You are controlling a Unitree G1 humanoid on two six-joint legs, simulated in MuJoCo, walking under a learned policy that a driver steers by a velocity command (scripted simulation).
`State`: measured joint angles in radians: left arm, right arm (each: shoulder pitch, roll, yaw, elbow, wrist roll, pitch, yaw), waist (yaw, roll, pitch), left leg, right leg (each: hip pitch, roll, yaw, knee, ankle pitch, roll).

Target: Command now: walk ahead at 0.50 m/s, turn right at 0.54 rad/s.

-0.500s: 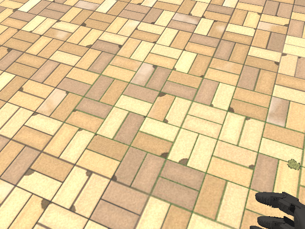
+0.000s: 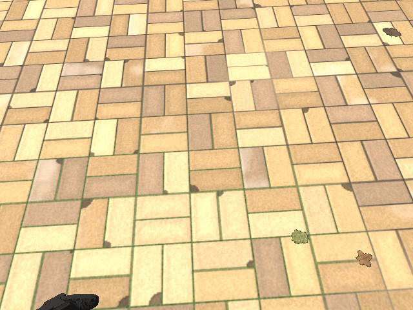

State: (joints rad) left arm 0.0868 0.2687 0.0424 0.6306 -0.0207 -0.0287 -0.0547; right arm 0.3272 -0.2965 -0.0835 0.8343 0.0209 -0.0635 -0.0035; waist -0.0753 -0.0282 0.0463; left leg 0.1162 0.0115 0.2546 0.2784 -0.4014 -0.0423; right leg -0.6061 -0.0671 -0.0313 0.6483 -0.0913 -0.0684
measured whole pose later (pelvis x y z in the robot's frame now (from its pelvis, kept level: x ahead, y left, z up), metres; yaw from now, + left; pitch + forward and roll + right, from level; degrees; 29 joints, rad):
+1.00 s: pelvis +0.58 -0.01 +0.02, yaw +10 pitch +2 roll +0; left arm 0.06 0.29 0.03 0.64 0.00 -0.11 -0.01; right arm 0.35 -0.30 -0.06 0.75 0.03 -0.04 -0.01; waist -0.08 -0.03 0.03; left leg -0.11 -0.12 -0.19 0.40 -0.32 0.07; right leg -0.58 -0.02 0.10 0.52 0.03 0.06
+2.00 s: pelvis +1.09 +0.03 +0.00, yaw -11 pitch +2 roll +2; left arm 0.07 0.28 0.05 0.60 -0.02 -0.02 -0.06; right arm 0.35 -0.31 -0.08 0.85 0.02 -0.06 0.00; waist -0.10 -0.03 0.04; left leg 0.10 0.03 0.23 0.28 -0.39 -0.05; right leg -0.59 -0.06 -0.03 0.63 -0.11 -0.06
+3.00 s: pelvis +1.65 -0.03 +0.02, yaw +11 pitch +2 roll +1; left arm 0.05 0.28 0.03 0.69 0.00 -0.10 -0.02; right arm 0.33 -0.29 -0.06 0.74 0.02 -0.04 -0.01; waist -0.08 -0.04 0.02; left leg -0.08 -0.11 -0.16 0.38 -0.33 0.07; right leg -0.58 -0.04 0.07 0.52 0.06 0.04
